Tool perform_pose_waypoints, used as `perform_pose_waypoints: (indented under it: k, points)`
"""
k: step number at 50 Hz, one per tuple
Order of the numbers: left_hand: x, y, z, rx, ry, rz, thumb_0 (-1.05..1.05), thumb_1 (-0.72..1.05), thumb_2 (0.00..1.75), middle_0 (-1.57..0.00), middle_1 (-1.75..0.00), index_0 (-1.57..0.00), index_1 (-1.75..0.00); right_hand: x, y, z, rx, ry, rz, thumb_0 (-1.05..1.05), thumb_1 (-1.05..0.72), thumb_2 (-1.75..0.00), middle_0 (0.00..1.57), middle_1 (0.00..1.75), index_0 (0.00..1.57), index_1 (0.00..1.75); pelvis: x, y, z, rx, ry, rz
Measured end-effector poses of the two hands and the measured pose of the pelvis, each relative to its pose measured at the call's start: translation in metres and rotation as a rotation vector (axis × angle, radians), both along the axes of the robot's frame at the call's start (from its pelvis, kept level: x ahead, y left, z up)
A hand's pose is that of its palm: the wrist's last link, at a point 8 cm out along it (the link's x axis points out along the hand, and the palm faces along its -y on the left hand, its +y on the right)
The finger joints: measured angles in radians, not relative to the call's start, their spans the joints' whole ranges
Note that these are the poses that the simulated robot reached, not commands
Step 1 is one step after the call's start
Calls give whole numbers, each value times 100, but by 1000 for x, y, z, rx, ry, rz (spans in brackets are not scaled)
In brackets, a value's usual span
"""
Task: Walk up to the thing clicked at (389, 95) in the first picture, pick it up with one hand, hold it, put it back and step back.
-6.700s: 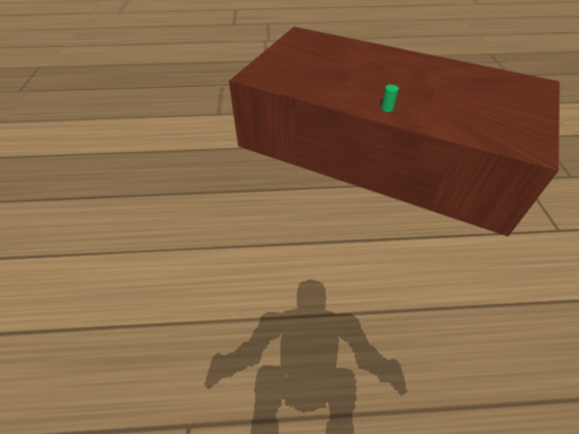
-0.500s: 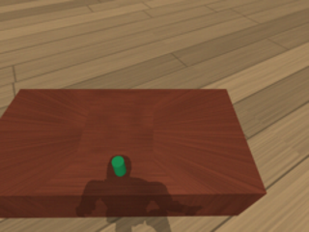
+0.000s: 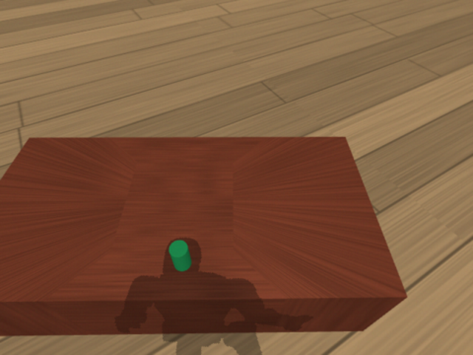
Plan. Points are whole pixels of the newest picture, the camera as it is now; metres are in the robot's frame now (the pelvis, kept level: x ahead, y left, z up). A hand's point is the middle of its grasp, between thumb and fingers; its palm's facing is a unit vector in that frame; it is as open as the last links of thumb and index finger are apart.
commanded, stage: stand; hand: left
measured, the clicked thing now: (180, 256) +0.44 +0.19 -0.34
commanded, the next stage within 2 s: go down in 0.76 s
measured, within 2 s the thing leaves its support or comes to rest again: neither
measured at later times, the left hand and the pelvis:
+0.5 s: hand out of the picture +0.06 +0.26 -0.16, palm faces -0.03 -0.94 -0.34, open 7.3 cm; pelvis +0.00 +0.00 +0.00, yaw +0 degrees
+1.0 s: hand out of the picture +0.12 +0.25 -0.16, palm faces +0.06 -0.94 -0.33, open 8.7 cm; pelvis -0.01 +0.00 -0.01, yaw +1 degrees
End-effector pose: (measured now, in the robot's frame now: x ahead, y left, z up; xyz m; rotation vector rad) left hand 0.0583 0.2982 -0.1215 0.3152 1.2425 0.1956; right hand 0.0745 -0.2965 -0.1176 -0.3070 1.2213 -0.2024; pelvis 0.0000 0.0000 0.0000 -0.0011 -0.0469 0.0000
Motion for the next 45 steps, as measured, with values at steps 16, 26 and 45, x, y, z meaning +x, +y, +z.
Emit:
perform_pose_waypoints:
  k: [16, 26, 45]
  points:
    - [1, 1, -2, -5, 1, -2, 0, 90, 90, -21, -30, -21, -31, -2, 1, 1, -7, 9, 1, 0, -90, -89, 20, 30, 20, 30, 1, 1, 0, -2, 1, 0]
    - [-2, 4, -2, -4, 7, 2, 0, 90, 90, -21, -30, -21, -31, -3, 4, 1, -6, 9, 2, 0, -90, -89, 20, 30, 21, 30, 0, 3, 0, -1, 1, 3]
    - [0, 4, -3, -3, 9, 15, 0, 89, 89, -20, -30, -20, -30, 5, 5, 0, -5, 2, -2, 0, -91, -90, 20, 30, 20, 30, 6, 4, -1, -1, 24, 1]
